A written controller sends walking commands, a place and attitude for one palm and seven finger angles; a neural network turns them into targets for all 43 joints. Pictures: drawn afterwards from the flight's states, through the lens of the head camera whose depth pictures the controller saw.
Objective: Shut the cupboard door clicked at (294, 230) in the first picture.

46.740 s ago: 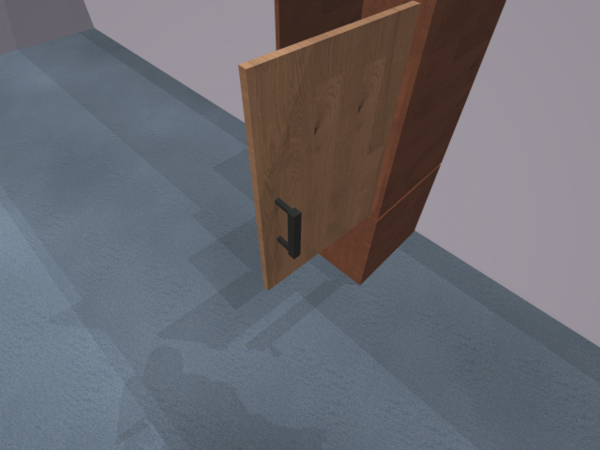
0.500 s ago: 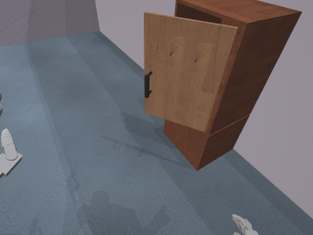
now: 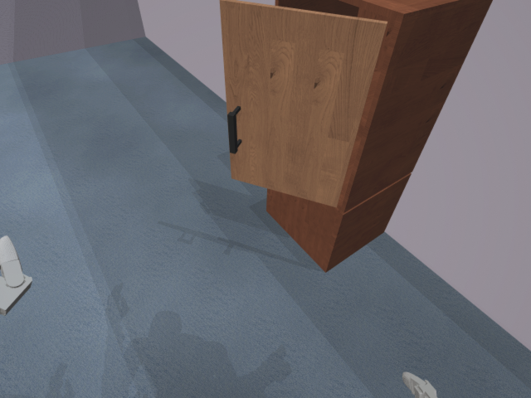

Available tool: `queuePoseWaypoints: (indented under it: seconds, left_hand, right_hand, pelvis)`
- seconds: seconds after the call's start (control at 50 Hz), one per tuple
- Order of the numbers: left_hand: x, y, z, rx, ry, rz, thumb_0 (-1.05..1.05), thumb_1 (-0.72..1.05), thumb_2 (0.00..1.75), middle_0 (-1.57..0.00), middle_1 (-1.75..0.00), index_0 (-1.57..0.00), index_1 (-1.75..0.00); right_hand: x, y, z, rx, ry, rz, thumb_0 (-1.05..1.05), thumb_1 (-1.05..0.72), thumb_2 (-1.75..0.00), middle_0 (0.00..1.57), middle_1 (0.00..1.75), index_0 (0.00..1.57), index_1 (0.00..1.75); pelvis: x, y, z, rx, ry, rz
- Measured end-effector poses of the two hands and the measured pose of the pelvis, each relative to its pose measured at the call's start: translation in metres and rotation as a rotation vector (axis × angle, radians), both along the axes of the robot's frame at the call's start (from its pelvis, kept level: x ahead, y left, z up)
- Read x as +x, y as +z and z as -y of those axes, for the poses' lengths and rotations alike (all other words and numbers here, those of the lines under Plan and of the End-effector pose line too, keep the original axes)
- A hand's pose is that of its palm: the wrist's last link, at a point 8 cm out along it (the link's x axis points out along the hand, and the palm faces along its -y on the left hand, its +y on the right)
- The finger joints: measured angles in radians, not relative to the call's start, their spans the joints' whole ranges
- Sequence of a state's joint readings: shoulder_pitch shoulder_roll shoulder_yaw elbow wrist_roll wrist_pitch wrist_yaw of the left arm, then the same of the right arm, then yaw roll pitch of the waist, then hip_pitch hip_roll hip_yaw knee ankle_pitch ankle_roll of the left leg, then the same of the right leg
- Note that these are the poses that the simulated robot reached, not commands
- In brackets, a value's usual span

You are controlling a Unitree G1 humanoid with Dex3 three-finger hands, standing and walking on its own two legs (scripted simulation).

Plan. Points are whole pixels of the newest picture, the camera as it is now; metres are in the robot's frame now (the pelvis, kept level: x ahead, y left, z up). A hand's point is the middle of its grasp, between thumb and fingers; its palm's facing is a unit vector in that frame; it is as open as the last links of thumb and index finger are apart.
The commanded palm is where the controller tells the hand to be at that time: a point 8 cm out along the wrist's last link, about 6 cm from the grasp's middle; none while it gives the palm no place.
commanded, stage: stop stepping back and stand still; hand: left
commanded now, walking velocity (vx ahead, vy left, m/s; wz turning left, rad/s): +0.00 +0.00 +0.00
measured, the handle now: (235, 130) +0.89 +0.14 -0.10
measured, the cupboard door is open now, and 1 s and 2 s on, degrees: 34 34 34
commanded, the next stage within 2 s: let the arm hang, fingers relaxed in 0.26 s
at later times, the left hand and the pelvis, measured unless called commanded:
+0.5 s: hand (90, 345) +0.20 +0.27 -0.02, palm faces +0.12 -0.90 -0.42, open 7.4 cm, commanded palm none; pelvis -0.01 +0.03 +0.00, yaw +0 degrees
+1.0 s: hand out of the picture -0.08 +0.23 -0.16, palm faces +0.00 -0.97 -0.23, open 7.3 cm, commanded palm none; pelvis -0.03 +0.03 +0.01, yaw -1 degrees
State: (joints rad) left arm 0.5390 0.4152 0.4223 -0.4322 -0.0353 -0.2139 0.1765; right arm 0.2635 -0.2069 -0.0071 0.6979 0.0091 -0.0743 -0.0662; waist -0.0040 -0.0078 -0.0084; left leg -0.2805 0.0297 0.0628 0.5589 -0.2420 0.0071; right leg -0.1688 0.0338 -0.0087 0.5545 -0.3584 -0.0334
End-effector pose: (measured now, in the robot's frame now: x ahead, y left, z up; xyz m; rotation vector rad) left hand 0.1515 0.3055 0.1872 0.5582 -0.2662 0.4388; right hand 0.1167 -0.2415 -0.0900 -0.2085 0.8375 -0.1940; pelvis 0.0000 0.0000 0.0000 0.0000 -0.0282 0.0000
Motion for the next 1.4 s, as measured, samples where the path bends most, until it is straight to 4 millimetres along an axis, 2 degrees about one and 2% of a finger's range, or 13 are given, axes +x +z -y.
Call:
queuePoseWaypoints:
  seconds: [0.2,0.38,0.42,0.5,0.58,0.64,0.66,0.8,0.94,1.02,1.14,1.28,1.4]
  left_hand:
    - [0.018,-0.005,-0.001,-0.045,-0.054,-0.027,0.02,0.89,0.9,-0.21,-0.3,-0.21,-0.3]
    - [0.019,-0.012,-0.013,-0.043,-0.047,-0.066,0.01,0.89,0.9,-0.21,-0.3,-0.21,-0.3]
    - [0.029,-0.053,-0.018,-0.104,-0.045,-0.228,0.01,0.9,0.9,-0.2,-0.3,-0.2,-0.3]
    - [0.022,-0.177,-0.011,-0.297,-0.008,-0.735,0.0,0.9,0.9,-0.2,-0.29,-0.2,-0.3]
    - [-0.037,-0.276,0.029,-0.463,-0.006,-1.164,0.01,0.91,0.9,-0.19,-0.29,-0.19,-0.3]
    - [-0.093,-0.318,0.062,-0.588,0.004,-1.386,0.01,0.92,0.9,-0.2,-0.29,-0.2,-0.3]
    - [-0.107,-0.324,0.061,-0.623,0.056,-1.404,0.0,0.95,0.9,-0.2,-0.29,-0.2,-0.3]
    - [-0.192,-0.331,0.046,-0.666,0.197,-1.61,-0.01,0.98,0.9,-0.2,-0.3,-0.2,-0.3]
    - [-0.23,-0.319,0.035,-0.643,0.277,-1.701,0.0,0.93,0.9,-0.2,-0.29,-0.2,-0.3]
    - [-0.226,-0.317,0.032,-0.63,0.278,-1.68,0.0,0.92,0.9,-0.2,-0.29,-0.2,-0.3]
    - [-0.201,-0.319,0.036,-0.623,0.232,-1.606,0.0,0.91,0.9,-0.2,-0.29,-0.2,-0.3]
    - [-0.168,-0.322,0.046,-0.628,0.164,-1.531,0.0,0.91,0.9,-0.2,-0.29,-0.2,-0.3]
    - [-0.156,-0.322,0.051,-0.63,0.143,-1.517,0.0,0.91,0.9,-0.2,-0.29,-0.2,-0.3]
  right_hand:
    - [0.053,0.031,-0.027,0.0,0.061,0.145,0.01,-0.91,-0.9,0.2,0.3,0.2,0.3]
    - [0.055,0.031,-0.035,0.016,0.073,0.142,0.01,-0.91,-0.9,0.2,0.3,0.2,0.3]
    - [0.052,0.018,-0.033,0.03,0.117,0.109,0.01,-0.9,-0.9,0.2,0.3,0.2,0.3]
    - [0.033,-0.006,-0.021,0.027,0.118,-0.002,0.01,-0.9,-0.9,0.2,0.3,0.2,0.3]
    - [-0.008,-0.016,-0.011,0.005,0.059,-0.13,0.01,-0.91,-0.9,0.2,0.3,0.2,0.3]
    - [-0.049,-0.02,-0.007,-0.013,0.018,-0.267,0.01,-0.91,-0.9,0.2,0.3,0.2,0.3]
    - [-0.064,-0.022,-0.007,-0.017,0.008,-0.318,0.01,-0.91,-0.9,0.2,0.3,0.2,0.3]
    - [-0.146,-0.029,-0.017,0.008,-0.064,-0.583,0.01,-0.91,-0.9,0.2,0.3,0.2,0.3]
    - [-0.172,-0.039,-0.032,0.064,-0.105,-0.625,0.01,-0.91,-0.9,0.2,0.3,0.2,0.3]
    - [-0.167,-0.043,-0.037,0.086,-0.104,-0.598,0.01,-0.91,-0.9,0.2,0.3,0.2,0.3]
    - [-0.148,-0.045,-0.04,0.095,-0.094,-0.53,0.0,-0.91,-0.9,0.2,0.3,0.2,0.3]
    - [-0.129,-0.041,-0.035,0.08,-0.084,-0.472,0.0,-0.91,-0.9,0.2,0.3,0.2,0.3]
    - [-0.124,-0.037,-0.028,0.065,-0.084,-0.468,0.0,-0.91,-0.9,0.2,0.3,0.2,0.3]
  pelvis:
    - [0.005,0.005,-0.009,-0.008,-0.012,-0.035]
    - [0.005,0.006,-0.016,-0.018,-0.012,-0.046]
    - [0.0,0.003,-0.021,-0.016,-0.002,-0.05]
    - [-0.01,-0.002,-0.027,-0.01,0.003,-0.04]
    - [-0.016,-0.002,-0.027,-0.004,-0.002,-0.023]
    - [-0.019,0.001,-0.025,-0.006,-0.004,-0.014]
    - [-0.019,0.002,-0.024,-0.009,-0.001,-0.013]
    - [-0.022,0.008,-0.022,-0.021,0.003,-0.006]
    - [-0.025,0.01,-0.027,-0.018,-0.008,0.003]
    - [-0.027,0.01,-0.028,-0.016,-0.011,0.007]
    - [-0.028,0.01,-0.029,-0.012,-0.015,0.01]
    - [-0.027,0.01,-0.028,-0.009,-0.014,0.01]
    - [-0.024,0.011,-0.025,-0.007,-0.011,0.007]
